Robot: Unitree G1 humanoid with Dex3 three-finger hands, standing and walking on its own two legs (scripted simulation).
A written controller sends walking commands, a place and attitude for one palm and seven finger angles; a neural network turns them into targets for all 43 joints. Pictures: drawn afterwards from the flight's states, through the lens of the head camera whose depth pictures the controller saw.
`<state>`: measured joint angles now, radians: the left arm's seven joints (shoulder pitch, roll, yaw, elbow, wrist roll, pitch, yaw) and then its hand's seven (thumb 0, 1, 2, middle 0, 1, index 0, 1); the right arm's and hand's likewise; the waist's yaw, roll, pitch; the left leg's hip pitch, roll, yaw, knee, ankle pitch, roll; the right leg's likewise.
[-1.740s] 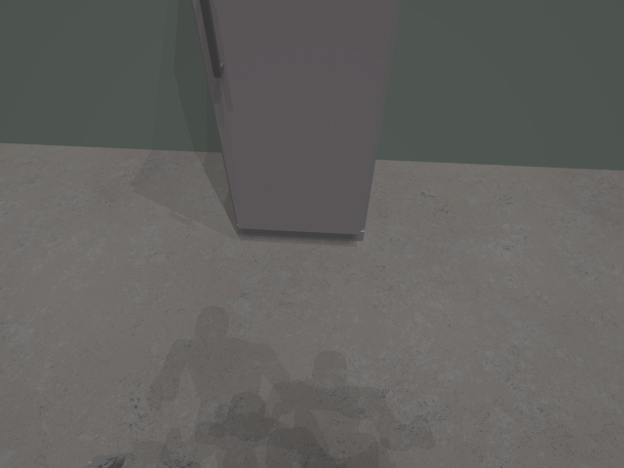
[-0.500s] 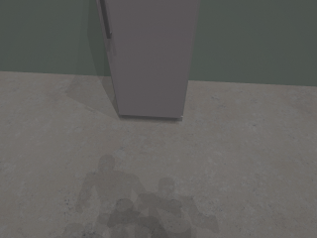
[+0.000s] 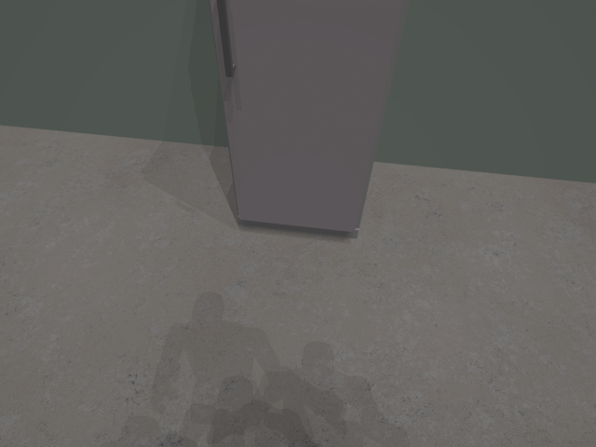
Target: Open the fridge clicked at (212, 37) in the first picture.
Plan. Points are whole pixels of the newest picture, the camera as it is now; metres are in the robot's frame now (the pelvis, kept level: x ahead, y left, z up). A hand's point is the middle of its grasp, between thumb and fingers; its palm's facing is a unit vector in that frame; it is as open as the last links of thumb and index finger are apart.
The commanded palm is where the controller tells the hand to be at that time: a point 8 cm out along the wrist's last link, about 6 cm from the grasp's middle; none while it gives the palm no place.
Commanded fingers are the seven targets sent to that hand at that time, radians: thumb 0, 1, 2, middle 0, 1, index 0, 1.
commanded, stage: walk to a spot facing it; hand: left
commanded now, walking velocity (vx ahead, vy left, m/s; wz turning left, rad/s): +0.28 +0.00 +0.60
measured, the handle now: (226, 26) +1.10 +0.26 +0.12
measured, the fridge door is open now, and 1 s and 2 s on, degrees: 0 0 0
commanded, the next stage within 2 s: turn to face it in 0.86 s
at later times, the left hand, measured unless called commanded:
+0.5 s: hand (147, 419) +0.20 +0.25 -0.16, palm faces +0.23 -0.96 -0.19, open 7.4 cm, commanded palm none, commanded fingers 0.00 0.90 0.90 -0.20 -0.30 -0.20 -0.30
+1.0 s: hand (152, 429) +0.19 +0.25 -0.20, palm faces +0.58 -0.78 -0.21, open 7.3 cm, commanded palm none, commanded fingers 0.00 0.90 0.90 -0.20 -0.30 -0.20 -0.30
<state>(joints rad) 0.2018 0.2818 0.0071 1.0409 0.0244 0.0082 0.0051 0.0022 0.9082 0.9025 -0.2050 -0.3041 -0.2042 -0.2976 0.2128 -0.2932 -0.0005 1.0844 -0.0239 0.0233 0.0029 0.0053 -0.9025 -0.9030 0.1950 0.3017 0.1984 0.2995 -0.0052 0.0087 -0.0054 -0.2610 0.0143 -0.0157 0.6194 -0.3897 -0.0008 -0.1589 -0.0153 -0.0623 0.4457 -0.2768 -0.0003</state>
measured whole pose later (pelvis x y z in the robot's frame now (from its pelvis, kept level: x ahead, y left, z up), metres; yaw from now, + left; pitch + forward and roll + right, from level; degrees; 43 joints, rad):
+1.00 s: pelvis +0.32 +0.10 -0.02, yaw +34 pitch +0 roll -2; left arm 0.35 0.23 0.05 0.98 0.02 0.00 0.01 0.00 0.91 0.90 -0.21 -0.30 -0.20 -0.30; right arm 0.05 -0.27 -0.06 0.87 -0.03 0.00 0.04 0.00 -0.91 -0.90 0.19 0.30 0.19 0.30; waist 0.04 -0.03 0.11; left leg -0.44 0.03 0.14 0.63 -0.13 0.04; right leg -0.16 -0.18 -0.31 0.73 -0.44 0.07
